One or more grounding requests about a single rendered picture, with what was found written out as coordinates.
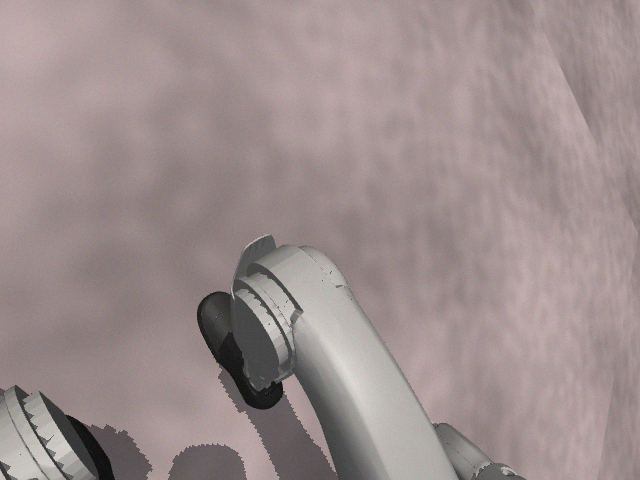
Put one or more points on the right robot arm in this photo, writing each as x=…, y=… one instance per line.
x=498, y=471

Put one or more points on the right robot foot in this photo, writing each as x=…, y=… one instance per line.
x=214, y=320

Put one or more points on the right robot hand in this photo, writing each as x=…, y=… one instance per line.
x=467, y=459

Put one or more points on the left robot foot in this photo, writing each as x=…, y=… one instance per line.
x=97, y=454

